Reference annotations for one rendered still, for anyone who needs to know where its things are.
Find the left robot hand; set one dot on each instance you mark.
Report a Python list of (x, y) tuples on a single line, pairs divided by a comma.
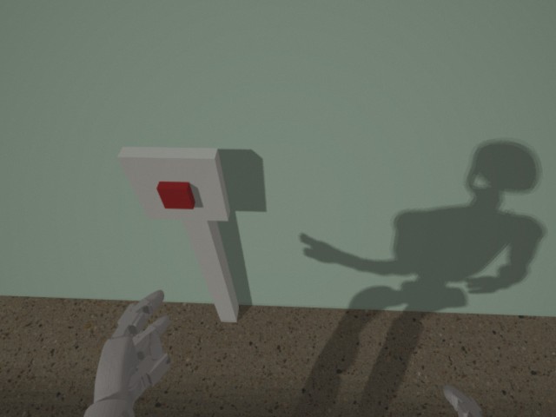
[(126, 368)]

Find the panel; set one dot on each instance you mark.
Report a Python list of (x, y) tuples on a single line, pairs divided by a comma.
[(145, 167)]

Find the robot left forearm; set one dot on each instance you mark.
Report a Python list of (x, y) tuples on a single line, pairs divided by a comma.
[(110, 408)]

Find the button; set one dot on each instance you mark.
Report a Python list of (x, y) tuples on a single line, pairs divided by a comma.
[(176, 195)]

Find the right robot hand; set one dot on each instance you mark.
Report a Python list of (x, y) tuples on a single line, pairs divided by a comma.
[(466, 407)]

